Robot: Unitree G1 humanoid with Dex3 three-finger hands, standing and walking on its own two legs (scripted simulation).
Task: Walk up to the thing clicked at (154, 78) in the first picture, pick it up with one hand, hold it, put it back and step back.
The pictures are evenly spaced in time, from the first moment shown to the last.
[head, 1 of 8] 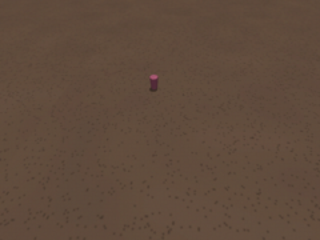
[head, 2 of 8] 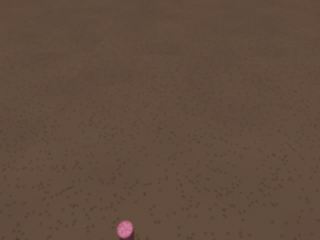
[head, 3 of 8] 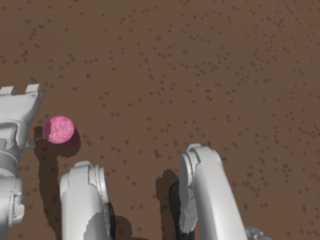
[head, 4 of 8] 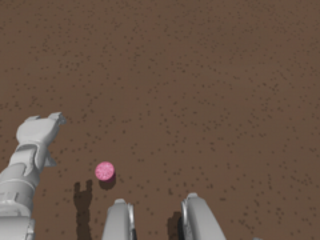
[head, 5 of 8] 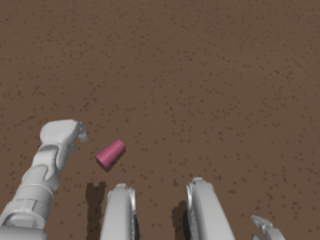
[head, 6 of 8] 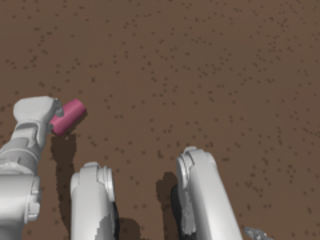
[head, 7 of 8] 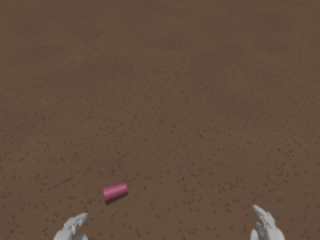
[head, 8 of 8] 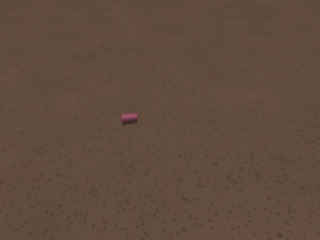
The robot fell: no
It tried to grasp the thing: yes
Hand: left
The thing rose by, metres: 0.01
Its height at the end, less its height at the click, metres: -0.03
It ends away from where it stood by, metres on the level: 0.30
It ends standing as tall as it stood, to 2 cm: no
